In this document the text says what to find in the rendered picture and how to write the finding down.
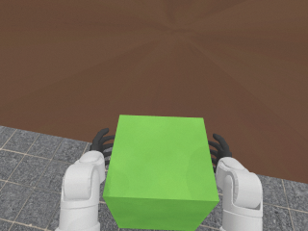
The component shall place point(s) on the left robot forearm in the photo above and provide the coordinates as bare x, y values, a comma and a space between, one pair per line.
81, 193

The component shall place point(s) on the right robot hand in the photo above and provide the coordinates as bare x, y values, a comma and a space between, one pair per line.
222, 150

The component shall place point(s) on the carton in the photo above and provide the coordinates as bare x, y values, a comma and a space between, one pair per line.
160, 175

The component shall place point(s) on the left robot hand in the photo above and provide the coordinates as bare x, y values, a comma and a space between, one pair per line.
97, 144

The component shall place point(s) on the right robot forearm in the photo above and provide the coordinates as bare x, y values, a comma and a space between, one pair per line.
242, 196

